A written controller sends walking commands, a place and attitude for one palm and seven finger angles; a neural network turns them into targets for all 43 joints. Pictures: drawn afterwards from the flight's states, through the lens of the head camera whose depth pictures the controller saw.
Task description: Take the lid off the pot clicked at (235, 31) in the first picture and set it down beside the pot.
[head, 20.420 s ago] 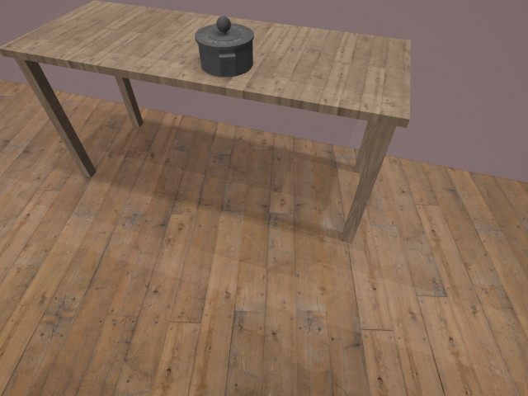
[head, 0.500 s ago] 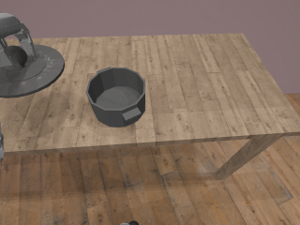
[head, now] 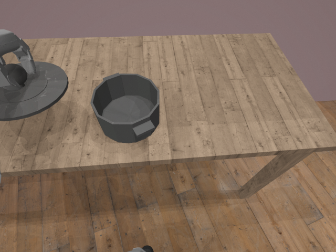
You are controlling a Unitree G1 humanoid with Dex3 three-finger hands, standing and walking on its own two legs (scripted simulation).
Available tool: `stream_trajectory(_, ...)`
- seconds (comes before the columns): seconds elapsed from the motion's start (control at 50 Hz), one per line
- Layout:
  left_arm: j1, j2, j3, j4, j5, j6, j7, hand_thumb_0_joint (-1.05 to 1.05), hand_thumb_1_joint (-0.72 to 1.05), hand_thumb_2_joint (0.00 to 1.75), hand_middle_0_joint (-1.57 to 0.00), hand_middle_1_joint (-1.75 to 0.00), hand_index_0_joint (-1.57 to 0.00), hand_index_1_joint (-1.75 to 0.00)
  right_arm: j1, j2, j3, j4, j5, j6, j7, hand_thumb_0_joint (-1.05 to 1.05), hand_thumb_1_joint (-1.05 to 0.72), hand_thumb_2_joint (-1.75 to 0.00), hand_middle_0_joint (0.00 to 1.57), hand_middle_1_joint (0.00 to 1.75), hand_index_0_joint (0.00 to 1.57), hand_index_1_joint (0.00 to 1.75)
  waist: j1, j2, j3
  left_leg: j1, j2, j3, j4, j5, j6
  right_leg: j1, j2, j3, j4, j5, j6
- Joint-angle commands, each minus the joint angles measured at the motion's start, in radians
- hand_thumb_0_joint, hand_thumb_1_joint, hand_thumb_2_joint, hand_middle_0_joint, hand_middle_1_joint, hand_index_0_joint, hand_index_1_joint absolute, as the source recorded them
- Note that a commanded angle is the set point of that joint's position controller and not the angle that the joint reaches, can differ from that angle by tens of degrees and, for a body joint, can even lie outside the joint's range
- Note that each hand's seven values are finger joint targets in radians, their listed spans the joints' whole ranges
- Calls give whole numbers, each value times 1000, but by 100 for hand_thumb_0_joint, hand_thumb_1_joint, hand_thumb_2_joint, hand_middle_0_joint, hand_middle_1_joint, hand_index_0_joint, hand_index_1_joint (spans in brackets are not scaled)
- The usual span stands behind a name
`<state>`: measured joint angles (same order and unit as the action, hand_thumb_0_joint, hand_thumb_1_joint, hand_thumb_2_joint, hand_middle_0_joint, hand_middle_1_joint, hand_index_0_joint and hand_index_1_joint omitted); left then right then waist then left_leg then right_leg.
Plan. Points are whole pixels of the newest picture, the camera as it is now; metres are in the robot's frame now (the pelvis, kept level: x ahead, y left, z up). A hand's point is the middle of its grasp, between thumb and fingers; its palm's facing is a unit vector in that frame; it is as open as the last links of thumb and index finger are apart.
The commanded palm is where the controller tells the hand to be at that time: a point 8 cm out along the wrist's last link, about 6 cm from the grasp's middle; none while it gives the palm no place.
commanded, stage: lower the lid onto the table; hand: left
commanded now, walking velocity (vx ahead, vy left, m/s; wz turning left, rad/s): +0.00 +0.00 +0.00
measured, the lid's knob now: (14, 74) +0.48 +0.34 +0.14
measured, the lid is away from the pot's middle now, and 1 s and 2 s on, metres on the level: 0.23 0.23 0.24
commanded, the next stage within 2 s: none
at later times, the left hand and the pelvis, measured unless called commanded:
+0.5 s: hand (14, 85) +0.45 +0.33 +0.14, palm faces -0.42 -0.11 -0.90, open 7.5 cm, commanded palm +0.48 +0.33 +0.21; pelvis +0.00 +0.00 +0.00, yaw +0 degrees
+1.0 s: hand (22, 92) +0.45 +0.33 +0.11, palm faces -0.44 -0.12 -0.89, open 7.5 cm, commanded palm +0.49 +0.33 +0.18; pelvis +0.00 +0.01 -0.01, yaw -1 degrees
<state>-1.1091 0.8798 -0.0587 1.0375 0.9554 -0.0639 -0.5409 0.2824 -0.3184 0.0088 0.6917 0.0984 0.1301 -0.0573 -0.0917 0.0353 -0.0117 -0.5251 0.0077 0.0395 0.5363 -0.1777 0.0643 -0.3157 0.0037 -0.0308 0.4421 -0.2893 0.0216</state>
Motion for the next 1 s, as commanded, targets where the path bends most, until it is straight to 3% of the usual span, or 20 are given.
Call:
stream_trajectory(0.0,-571,384,142,-277,6,-17,75,0,70,87,-87,-104,-89,-105,70,-180,-63,-71,-10,-27,-20,0,-90,-90,20,30,20,30,-3,162,-512,586,2,-61,17,346,38,-121,59,-35,-41,263,-57)
stream_trajectory(0.06,-530,364,137,-261,-1,-25,79,0,70,87,-87,-104,-89,-105,62,-180,-62,-80,-9,-26,-18,0,-90,-90,20,30,20,30,-1,163,-505,577,5,-61,18,377,33,-130,54,-37,-37,273,-59)
stream_trajectory(0.12,-492,359,136,-184,4,-13,80,0,70,87,-87,-104,-89,-105,69,-181,-61,-75,-9,-17,-15,0,-90,-90,20,30,20,30,-7,113,-457,524,-4,-53,14,293,37,-132,60,-40,-41,247,-56)
stream_trajectory(0.18,-512,386,159,-264,12,-25,87,0,70,87,-87,-104,-89,-105,60,-181,-65,-82,-12,-13,-15,0,-90,-90,20,30,20,30,0,159,-513,567,0,-58,33,375,40,-127,58,-35,-29,283,-57)
stream_trajectory(0.2,-517,366,142,-269,15,-26,90,0,70,87,-87,-104,-89,-105,58,-177,-65,-85,-8,-11,-15,0,-90,-90,20,30,20,30,-3,176,-512,575,2,-61,29,378,33,-141,58,-38,-26,267,-57)
stream_trajectory(0.26,-454,315,116,-190,-4,-28,85,0,70,87,-87,-104,-89,-105,65,-176,-64,-82,-7,-12,-18,0,-90,-90,20,30,20,30,-9,115,-449,535,3,-57,23,320,36,-170,59,-42,-36,236,-57)
stream_trajectory(0.3,-511,336,119,-239,-9,-28,89,0,70,87,-87,-104,-89,-105,65,-181,-67,-76,-5,-6,-17,0,-90,-90,20,30,20,30,-12,127,-468,536,1,-53,21,277,37,-159,58,-37,-33,229,-56)
stream_trajectory(0.34,-510,302,91,-235,-5,-28,91,0,70,87,-87,-104,-89,-105,70,-179,-67,-73,-4,-8,-21,0,-90,-90,20,30,20,30,-20,129,-456,544,3,-57,19,259,37,-185,62,-40,-36,205,-57)
stream_trajectory(0.38,-513,346,130,-258,0,-42,101,0,70,87,-87,-104,-89,-105,74,-181,-66,-72,-11,-9,-25,0,-90,-90,20,30,20,30,-13,153,-494,563,4,-61,28,286,39,-176,62,-37,-29,211,-60)
stream_trajectory(0.48,-488,334,119,-186,-2,-44,114,0,70,87,-87,-104,-89,-105,86,-185,-61,-58,-8,-19,-33,0,-90,-90,20,30,20,30,-20,124,-441,508,3,-51,18,210,39,-185,61,-35,-32,189,-60)
stream_trajectory(0.54,-529,315,91,-216,11,-43,126,0,70,87,-87,-104,-89,-105,89,-184,-62,-56,-4,-30,-36,0,-90,-90,20,30,20,30,-24,159,-447,528,10,-59,9,170,32,-209,61,-38,-33,147,-63)
stream_trajectory(0.64,-506,361,137,-200,10,-53,138,0,70,87,-87,-104,-89,-105,105,-188,-62,-52,-8,-38,-40,0,-90,-90,20,30,20,30,-17,146,-480,515,8,-58,23,213,34,-185,61,-35,-19,191,-62)
stream_trajectory(0.7,-502,322,116,-224,22,-56,147,0,70,87,-87,-104,-89,-105,116,-183,-69,-50,-14,-40,-37,0,-90,-90,20,30,20,30,-19,195,-506,579,13,-69,39,303,28,-232,66,-37,-12,197,-64)
stream_trajectory(0.76,-441,356,159,-177,16,-61,149,0,70,87,-87,-104,-89,-105,117,-186,-67,-56,-13,-38,-37,0,-90,-90,20,30,20,30,-9,133,-492,527,12,-62,41,301,31,-201,63,-35,-9,223,-63)
stream_trajectory(0.78,-444,374,176,-177,18,-58,151,0,70,87,-87,-104,-89,-105,119,-191,-69,-52,-17,-31,-35,0,-90,-90,20,30,20,30,-7,151,-502,522,6,-59,50,302,34,-195,64,-33,-3,233,-63)
stream_trajectory(0.84,-452,329,134,-187,26,-53,155,0,70,87,-87,-104,-89,-105,116,-187,-73,-52,-11,-25,-32,0,-90,-90,20,30,20,30,-17,167,-477,535,12,-65,44,274,27,-241,66,-39,-6,188,-63)
stream_trajectory(0.88,-412,325,141,-156,24,-57,155,0,70,87,-87,-104,-89,-105,126,-187,-72,-50,-16,-22,-33,0,-90,-90,20,30,20,30,-16,146,-473,527,7,-62,56,288,32,-241,70,-37,-3,199,-63)
stream_trajectory(0.92,-426,369,172,-168,19,-60,158,0,70,87,-87,-104,-89,-105,128,-190,-72,-52,-13,-19,-36,0,-90,-90,20,30,20,30,-14,122,-491,502,5,-58,54,259,34,-215,68,-35,1,205,-60)
stream_trajectory(0.94,-432,354,155,-171,19,-61,159,0,70,87,-87,-104,-89,-105,125,-187,-73,-52,-11,-21,-37,0,-90,-90,20,30,20,30,-18,144,-487,502,6,-53,55,253,33,-221,66,-34,2,204,-60)
stream_trajectory(0.98,-421,348,152,-153,22,-67,159,0,70,87,-87,-104,-89,-105,131,-191,-70,-46,-12,-18,-40,0,-90,-90,20,30,20,30,-23,121,-473,500,9,-58,62,266,35,-240,69,-37,8,204,-60)
